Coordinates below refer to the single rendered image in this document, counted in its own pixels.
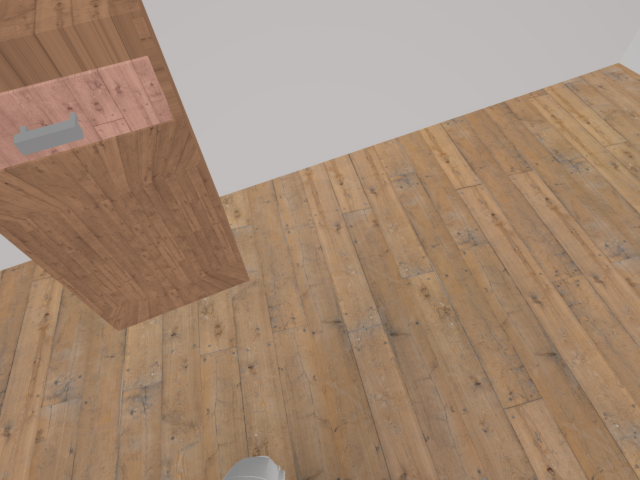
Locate robot left thigh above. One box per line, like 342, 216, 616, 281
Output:
223, 457, 285, 480

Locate drawer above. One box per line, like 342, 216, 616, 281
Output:
0, 56, 172, 169

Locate handle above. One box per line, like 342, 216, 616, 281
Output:
13, 112, 83, 155

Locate cabinet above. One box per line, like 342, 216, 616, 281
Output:
0, 0, 250, 331

